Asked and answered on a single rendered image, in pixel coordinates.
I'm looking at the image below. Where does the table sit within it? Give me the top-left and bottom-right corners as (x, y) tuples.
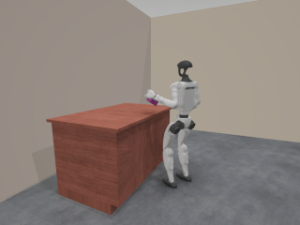
(46, 103), (172, 215)

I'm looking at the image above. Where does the right robot forearm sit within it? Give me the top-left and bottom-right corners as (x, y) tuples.
(187, 105), (198, 113)

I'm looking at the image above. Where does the sponge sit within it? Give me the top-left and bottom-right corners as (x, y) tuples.
(146, 93), (158, 106)

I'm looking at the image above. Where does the left robot upper arm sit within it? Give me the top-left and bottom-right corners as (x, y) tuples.
(170, 82), (181, 110)

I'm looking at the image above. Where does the robot left hand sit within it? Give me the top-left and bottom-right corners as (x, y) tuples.
(145, 89), (156, 99)

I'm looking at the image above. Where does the left robot forearm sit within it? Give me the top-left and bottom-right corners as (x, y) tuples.
(153, 94), (175, 107)

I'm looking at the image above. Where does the left robot thigh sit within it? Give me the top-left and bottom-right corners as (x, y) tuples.
(163, 121), (182, 158)

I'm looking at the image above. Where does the right robot shin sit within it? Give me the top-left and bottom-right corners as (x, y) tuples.
(177, 148), (188, 176)

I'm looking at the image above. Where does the right robot upper arm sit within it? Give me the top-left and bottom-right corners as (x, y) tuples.
(193, 81), (201, 106)

